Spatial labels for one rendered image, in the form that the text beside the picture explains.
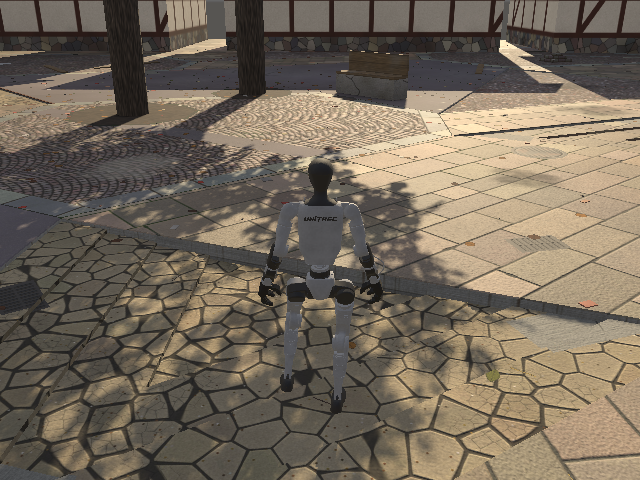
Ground robot right hand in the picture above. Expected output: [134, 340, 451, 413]
[360, 280, 383, 304]

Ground left robot forearm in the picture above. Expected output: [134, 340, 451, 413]
[261, 242, 282, 286]

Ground robot left upper arm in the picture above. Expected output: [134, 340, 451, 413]
[273, 201, 300, 258]

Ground robot left hand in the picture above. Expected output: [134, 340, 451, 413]
[258, 282, 282, 306]

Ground right robot forearm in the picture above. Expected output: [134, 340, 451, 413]
[359, 241, 380, 284]

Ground robot right foot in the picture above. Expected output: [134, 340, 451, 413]
[330, 388, 346, 414]

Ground robot right upper arm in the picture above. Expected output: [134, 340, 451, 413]
[341, 202, 369, 257]

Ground right robot thigh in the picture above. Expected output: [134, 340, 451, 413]
[332, 279, 355, 353]

